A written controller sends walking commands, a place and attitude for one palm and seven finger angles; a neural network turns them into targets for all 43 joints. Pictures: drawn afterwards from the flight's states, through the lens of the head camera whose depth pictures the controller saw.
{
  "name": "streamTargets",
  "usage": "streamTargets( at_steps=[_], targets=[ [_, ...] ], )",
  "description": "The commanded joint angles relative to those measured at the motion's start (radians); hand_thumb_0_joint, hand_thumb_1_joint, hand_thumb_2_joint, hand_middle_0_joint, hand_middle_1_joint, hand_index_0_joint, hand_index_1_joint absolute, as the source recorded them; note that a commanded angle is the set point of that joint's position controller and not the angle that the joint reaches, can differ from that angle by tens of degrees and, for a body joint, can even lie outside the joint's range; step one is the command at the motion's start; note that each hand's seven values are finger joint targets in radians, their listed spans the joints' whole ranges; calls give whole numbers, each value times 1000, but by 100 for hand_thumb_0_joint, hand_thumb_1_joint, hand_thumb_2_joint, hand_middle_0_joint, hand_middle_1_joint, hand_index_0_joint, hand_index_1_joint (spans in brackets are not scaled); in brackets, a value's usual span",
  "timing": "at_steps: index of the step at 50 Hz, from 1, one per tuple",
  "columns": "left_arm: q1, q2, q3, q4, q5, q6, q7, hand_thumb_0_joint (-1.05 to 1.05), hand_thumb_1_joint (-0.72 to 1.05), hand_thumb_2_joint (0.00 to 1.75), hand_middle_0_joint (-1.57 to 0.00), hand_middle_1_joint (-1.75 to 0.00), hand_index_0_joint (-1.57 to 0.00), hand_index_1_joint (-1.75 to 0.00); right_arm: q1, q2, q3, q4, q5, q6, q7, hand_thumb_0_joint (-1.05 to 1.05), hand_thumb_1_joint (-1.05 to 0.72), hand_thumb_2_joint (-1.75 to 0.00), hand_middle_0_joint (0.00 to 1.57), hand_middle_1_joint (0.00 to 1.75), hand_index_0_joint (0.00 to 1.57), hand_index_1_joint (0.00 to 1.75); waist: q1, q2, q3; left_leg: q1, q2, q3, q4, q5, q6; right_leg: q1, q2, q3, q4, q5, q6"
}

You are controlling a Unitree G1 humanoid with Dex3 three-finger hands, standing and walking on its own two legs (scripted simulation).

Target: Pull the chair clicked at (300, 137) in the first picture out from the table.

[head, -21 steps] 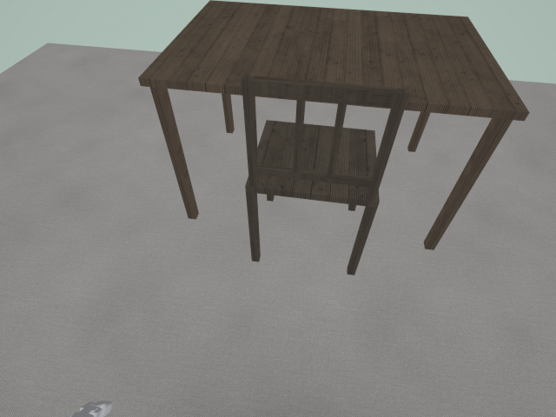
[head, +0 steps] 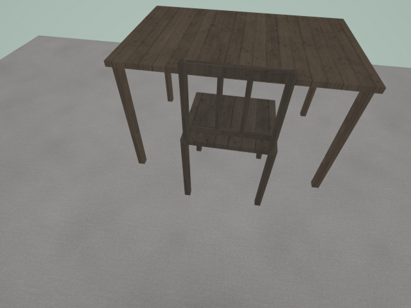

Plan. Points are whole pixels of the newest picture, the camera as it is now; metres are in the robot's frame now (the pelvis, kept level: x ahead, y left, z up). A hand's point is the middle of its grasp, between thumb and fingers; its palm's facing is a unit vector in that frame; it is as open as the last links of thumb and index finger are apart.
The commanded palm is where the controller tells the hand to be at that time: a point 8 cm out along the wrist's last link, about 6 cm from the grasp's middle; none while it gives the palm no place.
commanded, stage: stand and wait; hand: left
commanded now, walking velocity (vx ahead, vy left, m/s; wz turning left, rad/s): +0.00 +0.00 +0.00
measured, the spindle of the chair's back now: (218, 104) +0.86 +0.00 -0.11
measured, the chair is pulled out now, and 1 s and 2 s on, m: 0.00 0.00 0.00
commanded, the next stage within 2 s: look at it before walking up in 0.40 s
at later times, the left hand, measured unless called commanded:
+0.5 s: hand out of the picture +0.07 +0.24 -0.15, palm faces -0.03 -0.94 -0.34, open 7.4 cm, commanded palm none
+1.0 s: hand out of the picture +0.07 +0.24 -0.15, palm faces -0.03 -0.94 -0.34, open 7.4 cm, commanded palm none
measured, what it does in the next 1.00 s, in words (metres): stands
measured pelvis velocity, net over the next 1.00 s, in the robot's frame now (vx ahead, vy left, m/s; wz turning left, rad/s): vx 0.00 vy -0.01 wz -0.01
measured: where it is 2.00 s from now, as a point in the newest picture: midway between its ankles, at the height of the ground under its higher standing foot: outside the picture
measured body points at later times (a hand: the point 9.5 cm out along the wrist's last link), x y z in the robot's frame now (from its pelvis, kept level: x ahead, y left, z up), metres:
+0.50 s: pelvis -0.01 -0.01 +0.00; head -0.01 -0.01 +0.45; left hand +0.07 +0.29 -0.13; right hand +0.06 -0.30 -0.13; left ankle +0.00 +0.11 -0.74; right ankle +0.00 -0.13 -0.74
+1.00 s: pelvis +0.00 -0.01 +0.00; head +0.00 -0.01 +0.45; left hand +0.08 +0.29 -0.13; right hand +0.08 -0.30 -0.13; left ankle +0.00 +0.11 -0.74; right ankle +0.00 -0.13 -0.74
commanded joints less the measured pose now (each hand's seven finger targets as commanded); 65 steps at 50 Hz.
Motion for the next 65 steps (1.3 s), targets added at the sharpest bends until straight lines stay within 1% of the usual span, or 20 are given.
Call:
streamTargets(
  at_steps=[1, 5, 13, 19, 20, 22, 24, 27, 31, 32, 34, 35, 41, 46, 55, 59, 62, 63, 64, 65],
  targets=[
    [-59, 214, 52, -56, -5, -25, 13, 0, 90, 90, -20, -30, -20, -30, -50, -199, -47, -55, 6, -27, -11, 0, -90, -90, 20, 30, 20, 30, -9, 0, -39, -7, 121, -96, -89, 113, 26, -2, -94, 84, -83, 124, -40],
    [-58, 216, 52, -42, -6, -26, 12, 0, 90, 90, -20, -30, -20, -30, -40, -204, -47, -38, 6, -26, -10, 0, -90, -90, 20, 30, 20, 30, -10, -6, -33, -8, 121, -101, -96, 87, 24, -11, -93, 92, -97, 89, -41],
    [-58, 222, 51, -20, -8, -29, 11, 0, 90, 90, -20, -30, -20, -30, -24, -209, -46, -12, 8, -28, -10, 0, -90, -90, 20, 30, 20, 30, -10, -7, -47, 1, 127, -101, -105, 102, 19, 3, -98, 95, -108, 103, -43],
    [-63, 224, 50, -13, -7, -28, 11, 0, 90, 90, -20, -30, -20, -30, -22, -207, -46, -4, 7, -24, -9, 0, -90, -90, 20, 30, 20, 30, -11, -14, -14, -5, 126, -104, -117, 62, 17, -26, -93, 103, -125, 51, -43],
    [-63, 222, 51, -13, -7, -27, 11, 0, 90, 90, -20, -30, -20, -30, -21, -209, -46, -3, 6, -26, -10, 0, -90, -90, 20, 30, 20, 30, -11, -5, -21, -7, 127, -104, -117, 60, 17, -23, -93, 104, -125, 46, -43],
    [-62, 222, 51, -13, -6, -28, 11, 0, 90, 90, -20, -30, -20, -30, -25, -208, -46, -1, 6, -26, -8, 0, -90, -90, 20, 30, 20, 30, -10, -10, -24, -6, 126, -104, -118, 57, 17, -23, -95, 107, -129, 41, -42],
    [-64, 223, 53, -15, -6, -29, 10, 0, 90, 90, -20, -30, -20, -30, -20, -206, -47, -4, 7, -28, -9, 0, -90, -90, 20, 30, 20, 30, -10, -20, -36, 3, 129, -104, -116, 78, 18, -16, -94, 102, -123, 64, -43],
    [-67, 221, 53, -14, -7, -31, 11, 0, 90, 90, -20, -30, -20, -30, -25, -207, -47, -2, 7, -31, -10, 0, -90, -90, 20, 30, 20, 30, -10, -7, -44, 6, 130, -101, -112, 107, 16, -5, -96, 103, -121, 102, -43],
    [-70, 218, 53, -13, -6, -29, 11, 0, 90, 90, -20, -30, -20, -30, -30, -206, -46, 0, 6, -31, -11, 0, -90, -90, 20, 30, 20, 30, -8, 4, -33, 4, 133, -105, -120, 113, 17, -6, -93, 96, -117, 110, -41],
    [-68, 219, 53, -14, -7, -29, 10, 0, 90, 90, -20, -30, -20, -30, -31, -209, -46, -2, 6, -31, -11, 0, -90, -90, 20, 30, 20, 30, -9, 7, -39, 9, 133, -104, -119, 111, 16, -7, -92, 97, -117, 108, -40],
    [-69, 221, 54, -12, -6, -29, 10, 0, 90, 90, -20, -30, -20, -30, -30, -204, -46, -2, 7, -30, -11, 0, -90, -90, 20, 30, 20, 30, -9, -13, -38, 14, 134, -103, -119, 114, 17, -6, -92, 97, -119, 114, -41],
    [-70, 219, 53, -11, -6, -29, 10, 0, 90, 90, -20, -30, -20, -30, -31, -209, -46, -2, 7, -31, -11, 0, -90, -90, 20, 30, 20, 30, -10, -3, -44, 16, 134, -102, -119, 124, 17, -2, -95, 96, -117, 124, -40],
    [-69, 220, 55, -11, -7, -31, 10, 0, 90, 90, -20, -30, -20, -30, -37, -209, -47, -1, 7, -32, -12, 0, -90, -90, 20, 30, 20, 30, -11, -6, -59, 34, 136, -98, -117, 153, 14, 10, -96, 95, -116, 162, -40],
    [-68, 220, 55, -9, -6, -30, 9, 0, 90, 90, -20, -30, -20, -30, -43, -209, -47, -1, 7, -31, -13, 0, -90, -90, 20, 30, 20, 30, -10, 3, -39, 30, 135, -98, -123, 143, 14, 2, -94, 94, -123, 153, -39],
    [-63, 224, 55, -2, -7, -32, 10, 0, 90, 90, -20, -30, -20, -30, -43, -211, -45, -1, 9, -34, -15, 0, -90, -90, 20, 30, 20, 30, -8, -5, -65, 50, 139, -96, -120, 201, 16, 31, -99, 87, -117, 213, -39],
    [-66, 226, 56, -2, -7, -32, 9, 0, 90, 90, -20, -30, -20, -30, -43, -211, -47, 1, 9, -32, -16, 0, -90, -90, 20, 30, 20, 30, -11, -14, -50, 60, 142, -86, -123, 174, 12, 12, -92, 104, -127, 208, -44],
    [-70, 231, 61, -9, -6, -29, 7, 0, 90, 90, -20, -30, -20, -30, -41, -218, -52, -3, 7, -33, -18, 0, -90, -90, 20, 30, 20, 30, -13, -2, -53, 62, 145, -72, -110, 174, 10, 9, -90, 115, -116, 232, -48],
    [-70, 229, 62, -7, -6, -29, 7, 0, 90, 90, -20, -30, -20, -30, -41, -217, -52, -2, 7, -33, -18, 0, -90, -90, 20, 30, 20, 30, -13, -8, -53, 59, 146, -72, -114, 170, 10, 12, -90, 114, -116, 232, -48],
    [-32, 161, 50, 6, -8, -19, 8, 0, 90, 90, -20, -30, -20, -30, -13, -147, -37, 6, 4, -27, -16, 0, -90, -90, 20, 30, 20, 30, -13, -17, -71, 67, 148, -61, -105, 125, 2, 12, -81, 109, -108, 180, -38],
    [5, 104, 37, 20, -7, -4, 9, 0, 90, 90, -20, -30, -20, -30, 21, -96, -25, 17, -1, -17, -14, 0, -90, -90, 20, 30, 20, 30, -14, -1, -59, 63, 148, -51, -102, 33, -6, -12, -69, 101, -90, 74, -29]
  ],
)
